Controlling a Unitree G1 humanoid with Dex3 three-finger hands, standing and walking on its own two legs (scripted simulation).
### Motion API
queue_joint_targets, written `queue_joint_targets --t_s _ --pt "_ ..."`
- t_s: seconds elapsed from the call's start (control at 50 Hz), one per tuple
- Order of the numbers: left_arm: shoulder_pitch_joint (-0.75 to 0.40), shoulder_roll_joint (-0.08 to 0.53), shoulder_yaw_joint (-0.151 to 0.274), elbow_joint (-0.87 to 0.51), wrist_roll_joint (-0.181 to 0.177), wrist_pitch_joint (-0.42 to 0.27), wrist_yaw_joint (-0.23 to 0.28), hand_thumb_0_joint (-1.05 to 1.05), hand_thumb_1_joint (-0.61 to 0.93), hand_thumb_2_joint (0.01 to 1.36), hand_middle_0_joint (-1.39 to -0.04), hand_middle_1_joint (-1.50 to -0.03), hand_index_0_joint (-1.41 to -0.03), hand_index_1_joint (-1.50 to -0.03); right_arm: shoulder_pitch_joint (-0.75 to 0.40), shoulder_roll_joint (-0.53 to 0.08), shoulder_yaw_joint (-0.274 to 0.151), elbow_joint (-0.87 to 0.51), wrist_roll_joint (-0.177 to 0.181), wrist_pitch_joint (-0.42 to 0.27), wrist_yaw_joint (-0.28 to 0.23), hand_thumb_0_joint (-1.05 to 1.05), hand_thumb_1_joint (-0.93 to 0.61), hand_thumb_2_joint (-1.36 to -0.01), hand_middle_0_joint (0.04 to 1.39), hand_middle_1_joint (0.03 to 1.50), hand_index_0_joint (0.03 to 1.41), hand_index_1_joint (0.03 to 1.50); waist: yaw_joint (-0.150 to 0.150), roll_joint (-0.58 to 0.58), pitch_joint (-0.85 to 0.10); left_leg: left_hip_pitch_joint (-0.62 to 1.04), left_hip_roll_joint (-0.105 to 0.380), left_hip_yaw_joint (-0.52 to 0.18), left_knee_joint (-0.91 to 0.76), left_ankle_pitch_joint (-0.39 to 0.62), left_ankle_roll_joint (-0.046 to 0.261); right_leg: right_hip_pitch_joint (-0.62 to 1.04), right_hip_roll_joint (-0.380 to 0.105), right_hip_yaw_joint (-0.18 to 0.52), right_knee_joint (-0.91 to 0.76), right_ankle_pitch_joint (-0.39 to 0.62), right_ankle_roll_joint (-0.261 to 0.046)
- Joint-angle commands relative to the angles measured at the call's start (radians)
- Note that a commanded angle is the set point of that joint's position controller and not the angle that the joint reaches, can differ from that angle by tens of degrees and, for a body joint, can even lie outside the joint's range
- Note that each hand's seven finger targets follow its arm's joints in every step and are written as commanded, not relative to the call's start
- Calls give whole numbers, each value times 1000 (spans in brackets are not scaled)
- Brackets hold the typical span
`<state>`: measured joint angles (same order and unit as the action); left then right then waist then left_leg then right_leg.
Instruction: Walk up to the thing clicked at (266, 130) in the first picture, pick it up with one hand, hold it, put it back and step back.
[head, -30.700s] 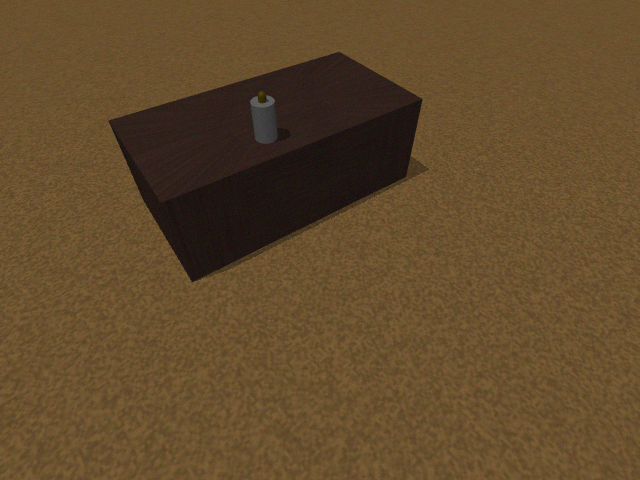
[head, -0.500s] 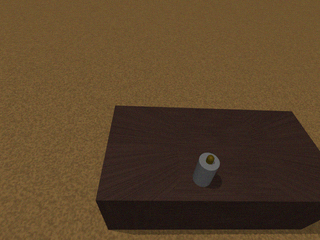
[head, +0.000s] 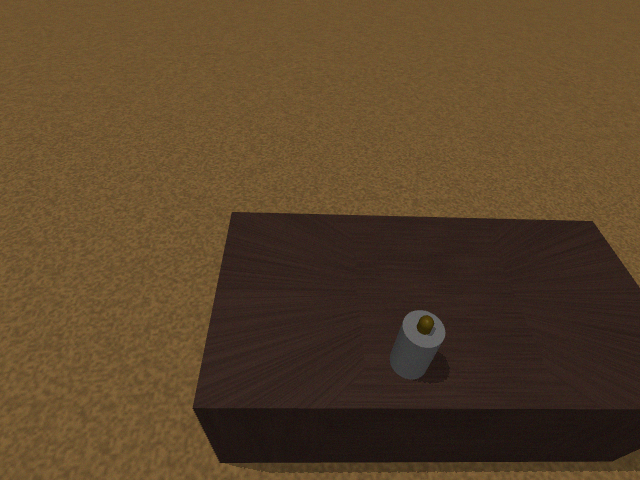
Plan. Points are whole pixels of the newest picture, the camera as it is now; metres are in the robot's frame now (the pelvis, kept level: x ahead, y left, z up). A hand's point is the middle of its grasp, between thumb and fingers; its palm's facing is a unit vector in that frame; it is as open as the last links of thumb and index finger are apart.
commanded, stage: stand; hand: right
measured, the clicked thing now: (417, 341) +0.46 -0.21 -0.27
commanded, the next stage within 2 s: none
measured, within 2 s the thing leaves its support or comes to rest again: neither
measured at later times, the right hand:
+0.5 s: hand out of the picture +0.07 -0.26 -0.15, palm faces +0.01 +0.93 -0.37, open 7.3 cm
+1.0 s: hand out of the picture +0.08 -0.26 -0.15, palm faces +0.00 +0.93 -0.37, open 7.3 cm
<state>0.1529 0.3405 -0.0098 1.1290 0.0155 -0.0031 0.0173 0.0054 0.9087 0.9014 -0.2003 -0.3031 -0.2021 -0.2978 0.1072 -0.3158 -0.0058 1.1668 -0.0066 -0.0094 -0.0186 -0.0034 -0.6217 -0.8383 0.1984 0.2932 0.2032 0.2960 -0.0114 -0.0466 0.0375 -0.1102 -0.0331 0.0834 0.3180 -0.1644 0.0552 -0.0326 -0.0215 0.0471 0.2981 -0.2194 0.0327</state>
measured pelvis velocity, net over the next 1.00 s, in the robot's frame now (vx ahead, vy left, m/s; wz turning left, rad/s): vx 0.01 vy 0.00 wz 0.02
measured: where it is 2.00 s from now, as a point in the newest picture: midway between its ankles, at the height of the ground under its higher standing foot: outside the picture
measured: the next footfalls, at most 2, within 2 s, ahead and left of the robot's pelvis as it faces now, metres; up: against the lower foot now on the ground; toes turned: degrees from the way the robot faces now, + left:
none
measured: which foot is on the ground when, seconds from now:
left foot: down 0.00-1.00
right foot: down 0.00-1.00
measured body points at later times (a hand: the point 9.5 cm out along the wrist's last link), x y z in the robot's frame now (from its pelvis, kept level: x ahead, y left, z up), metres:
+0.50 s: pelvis +0.01 +0.00 +0.00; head +0.01 +0.01 +0.45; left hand +0.07 +0.29 -0.15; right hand +0.07 -0.31 -0.12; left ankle +0.01 +0.08 -0.75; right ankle -0.03 -0.14 -0.75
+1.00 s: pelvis +0.01 +0.00 +0.00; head +0.01 +0.01 +0.45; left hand +0.07 +0.29 -0.14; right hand +0.08 -0.31 -0.12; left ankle +0.01 +0.08 -0.75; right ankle -0.03 -0.14 -0.75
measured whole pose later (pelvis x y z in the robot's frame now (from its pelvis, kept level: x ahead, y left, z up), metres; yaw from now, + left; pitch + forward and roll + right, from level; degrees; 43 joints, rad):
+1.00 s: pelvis +0.01 +0.00 +0.00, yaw +1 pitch -2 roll +0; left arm 0.15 0.35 -0.01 1.12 0.01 -0.01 0.01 0.01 0.91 0.90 -0.20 -0.30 -0.20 -0.30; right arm 0.10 -0.33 -0.01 1.16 -0.01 -0.01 -0.01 0.00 -0.91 -0.90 0.20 0.30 0.21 0.30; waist -0.01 -0.04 0.04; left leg -0.11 -0.04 0.06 0.30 -0.16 0.05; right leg -0.01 -0.02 0.02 0.27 -0.21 0.03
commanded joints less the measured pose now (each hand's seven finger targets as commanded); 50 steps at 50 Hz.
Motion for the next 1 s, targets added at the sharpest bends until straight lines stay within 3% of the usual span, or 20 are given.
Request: queue_joint_targets --t_s 0.0,0.04,0.08,0.26,0.3,0.32,0.34,0.4,0.5,0.52,0.56,0.58,0.7,0.84,0.98 --pt "-22 179 34 -48 -1 -16 7 0 900 900 -200 -300 -200 -301 -39 -231 -36 -51 -1 -22 -11 0 -900 -900 200 300 200 300 2 32 -40 74 163 -157 -39 206 -28 -80 -104 73 -53 171 -43" --pt "-33 192 41 -55 -3 -16 8 0 900 900 -200 -300 -200 -301 -30 -235 -38 -51 -2 -21 -13 0 -900 -900 200 300 200 300 0 48 -65 91 162 -155 -39 242 -31 -68 -101 68 -44 196 -44" --pt "-32 189 40 -51 -1 -15 8 0 900 900 -200 -300 -200 -301 -38 -236 -39 -50 -2 -21 -12 0 -900 -900 200 300 200 300 1 46 -49 77 164 -161 -46 201 -29 -70 -102 68 -55 162 -44" --pt "-56 193 41 -63 -1 -21 7 0 900 900 -200 -300 -200 -301 -47 -233 -39 -56 -3 -22 -7 0 -900 -900 200 300 200 300 -2 35 -56 58 163 -160 -47 199 -30 -51 -109 67 -65 171 -44" --pt "-48 185 38 -58 0 -19 5 0 900 900 -200 -300 -200 -301 -57 -239 -41 -55 -3 -21 -7 0 -900 -900 200 300 200 300 1 42 -30 59 162 -164 -54 146 -30 -78 -107 65 -72 131 -47" --pt "-52 194 40 -61 0 -21 5 0 900 900 -200 -300 -200 -301 -58 -234 -40 -57 -3 -23 -7 0 -900 -900 200 300 200 300 2 41 -51 78 165 -163 -47 190 -29 -71 -110 68 -69 155 -50" --pt "-50 190 41 -58 -2 -18 5 0 900 900 -200 -300 -200 -301 -44 -237 -41 -53 -1 -21 -6 0 -900 -900 200 300 200 300 -3 55 -42 59 162 -164 -60 149 -33 -67 -106 63 -70 128 -50" --pt "-56 199 41 -64 -2 -23 5 0 900 900 -200 -300 -200 -301 -46 -230 -38 -55 -2 -26 -5 0 -900 -900 200 300 200 300 0 38 -75 81 169 -162 -43 261 -28 -42 -111 63 -59 201 -49" --pt "-50 196 41 -59 -2 -20 4 0 900 900 -200 -300 -200 -301 -47 -241 -41 -53 -1 -23 -5 0 -900 -900 200 300 200 300 -2 49 -42 63 160 -166 -61 147 -31 -68 -108 59 -74 126 -51" --pt "-54 197 40 -63 -2 -21 3 0 900 900 -200 -300 -200 -301 -53 -235 -39 -56 -3 -25 -5 0 -900 -900 200 300 200 300 1 45 -49 74 163 -167 -54 186 -31 -71 -110 61 -70 147 -52" --pt "-43 196 41 -61 -1 -21 4 0 900 900 -200 -300 -200 -301 -47 -242 -42 -54 -1 -24 -4 0 -900 -900 200 300 200 300 2 55 -51 69 164 -170 -56 169 -28 -66 -110 59 -75 140 -50" --pt "-48 201 41 -63 -1 -24 4 0 900 900 -200 -300 -200 -301 -50 -235 -40 -58 -2 -24 -4 0 -900 -900 200 300 200 300 0 40 -62 80 167 -167 -46 225 -25 -54 -114 59 -67 178 -50" --pt "-42 192 36 -64 -3 -24 5 0 900 900 -200 -300 -200 -301 -42 -240 -40 -55 -2 -26 -4 0 -900 -900 200 300 200 300 0 44 -74 84 172 -168 -40 263 -25 -38 -113 53 -62 197 -49" --pt "-38 199 39 -61 -3 -22 3 0 900 900 -200 -300 -200 -301 -43 -238 -40 -54 -1 -22 -2 0 -900 -900 200 300 200 300 2 47 -30 50 165 -175 -64 152 -27 -63 -113 55 -77 122 -51" --pt "-32 200 41 -65 -5 -25 2 0 900 900 -200 -300 -200 -301 -42 -241 -42 -60 -1 -27 -1 0 -900 -900 200 300 200 300 3 42 -58 78 167 -175 -55 211 -26 -49 -114 53 -67 159 -53"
